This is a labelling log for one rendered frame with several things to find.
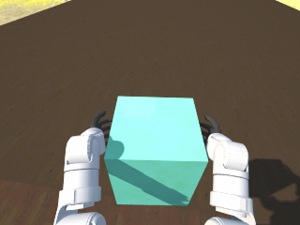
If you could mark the robot right forearm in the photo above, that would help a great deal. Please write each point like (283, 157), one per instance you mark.
(230, 194)

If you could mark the right robot hand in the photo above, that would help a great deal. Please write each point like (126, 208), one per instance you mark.
(214, 128)

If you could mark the robot left forearm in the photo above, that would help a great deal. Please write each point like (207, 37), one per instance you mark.
(81, 178)

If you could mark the robot left upper arm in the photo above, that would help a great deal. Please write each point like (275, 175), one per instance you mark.
(89, 218)

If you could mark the carton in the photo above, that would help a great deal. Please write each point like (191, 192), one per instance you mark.
(155, 153)

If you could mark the left robot hand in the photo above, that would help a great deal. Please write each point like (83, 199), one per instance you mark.
(97, 124)

